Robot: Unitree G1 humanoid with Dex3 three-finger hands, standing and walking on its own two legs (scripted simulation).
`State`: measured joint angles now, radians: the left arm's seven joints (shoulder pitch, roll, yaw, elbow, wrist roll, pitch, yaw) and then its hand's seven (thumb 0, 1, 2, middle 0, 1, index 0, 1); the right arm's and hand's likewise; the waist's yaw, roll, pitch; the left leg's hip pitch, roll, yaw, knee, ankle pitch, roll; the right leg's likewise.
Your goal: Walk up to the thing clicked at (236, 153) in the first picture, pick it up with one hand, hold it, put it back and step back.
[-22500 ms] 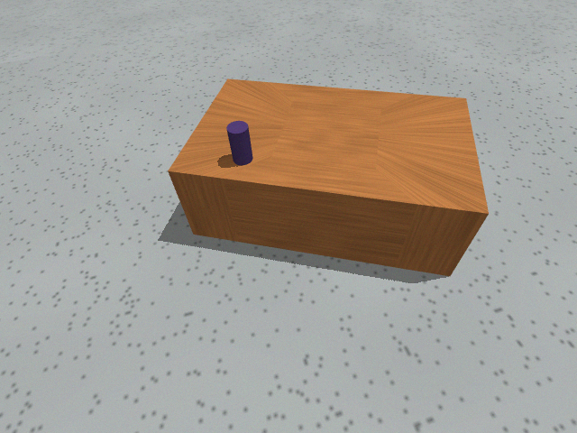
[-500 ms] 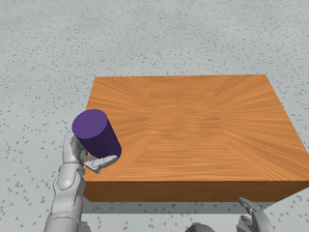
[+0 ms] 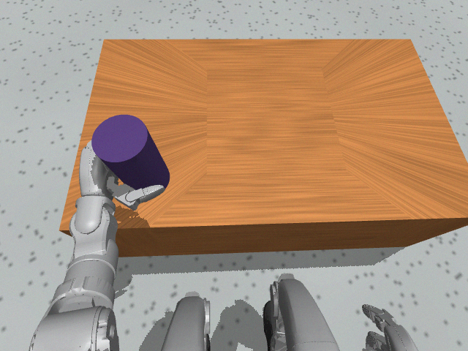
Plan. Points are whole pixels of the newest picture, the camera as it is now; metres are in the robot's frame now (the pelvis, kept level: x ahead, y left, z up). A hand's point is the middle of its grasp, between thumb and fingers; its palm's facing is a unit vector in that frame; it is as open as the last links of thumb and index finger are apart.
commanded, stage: crouch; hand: left
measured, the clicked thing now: (136, 161) +0.41 +0.16 +0.04
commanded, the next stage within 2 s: lower in 0.66 s
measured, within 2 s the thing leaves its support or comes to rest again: neither
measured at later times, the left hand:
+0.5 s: hand (146, 166) +0.46 +0.17 -0.07, palm faces +0.05 -1.00 -0.01, open 10.8 cm
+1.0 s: hand (155, 174) +0.47 +0.17 -0.13, palm faces +0.05 -1.00 -0.02, open 10.9 cm
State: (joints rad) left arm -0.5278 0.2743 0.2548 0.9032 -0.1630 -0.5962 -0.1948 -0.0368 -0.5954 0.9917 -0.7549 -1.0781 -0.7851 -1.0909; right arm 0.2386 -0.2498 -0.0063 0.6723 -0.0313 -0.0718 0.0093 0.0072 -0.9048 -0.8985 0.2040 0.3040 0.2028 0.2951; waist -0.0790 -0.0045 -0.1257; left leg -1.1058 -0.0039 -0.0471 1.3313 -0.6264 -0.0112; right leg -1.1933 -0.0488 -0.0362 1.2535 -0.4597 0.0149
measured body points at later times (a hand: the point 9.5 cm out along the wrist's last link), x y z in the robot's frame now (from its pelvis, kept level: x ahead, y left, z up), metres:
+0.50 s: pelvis -0.03 +0.00 -0.07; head +0.15 +0.03 +0.35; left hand +0.45 +0.23 -0.07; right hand +0.04 -0.27 -0.19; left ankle +0.00 +0.12 -0.61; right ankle +0.07 -0.14 -0.61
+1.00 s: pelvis -0.04 +0.01 -0.11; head +0.17 +0.03 +0.29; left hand +0.46 +0.22 -0.13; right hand +0.03 -0.26 -0.24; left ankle +0.00 +0.12 -0.61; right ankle +0.07 -0.14 -0.61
